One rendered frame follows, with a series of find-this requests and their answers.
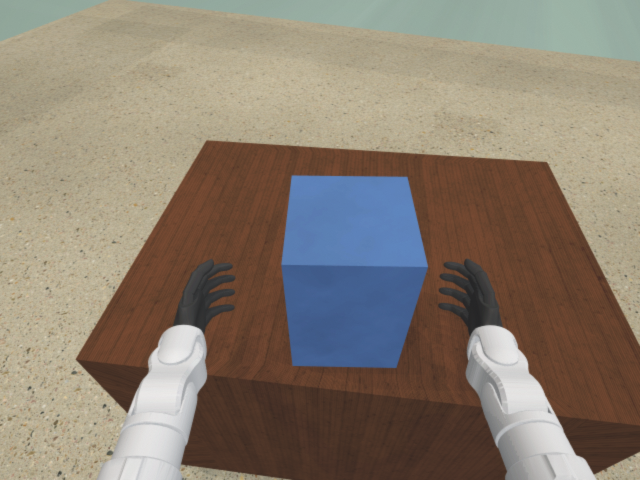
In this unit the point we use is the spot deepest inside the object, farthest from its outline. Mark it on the robot right hand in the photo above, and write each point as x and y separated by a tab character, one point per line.
481	306

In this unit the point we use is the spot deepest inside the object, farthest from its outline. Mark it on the robot left forearm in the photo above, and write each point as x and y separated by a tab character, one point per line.
158	424

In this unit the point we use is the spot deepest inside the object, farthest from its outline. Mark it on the carton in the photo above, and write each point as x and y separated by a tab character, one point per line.
353	266

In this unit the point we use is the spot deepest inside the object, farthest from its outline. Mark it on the pedestal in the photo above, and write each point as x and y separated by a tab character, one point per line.
258	414

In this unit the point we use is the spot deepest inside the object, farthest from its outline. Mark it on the robot right forearm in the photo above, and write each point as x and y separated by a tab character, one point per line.
529	436

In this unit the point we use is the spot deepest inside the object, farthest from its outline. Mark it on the robot left hand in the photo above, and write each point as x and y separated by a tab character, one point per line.
193	308

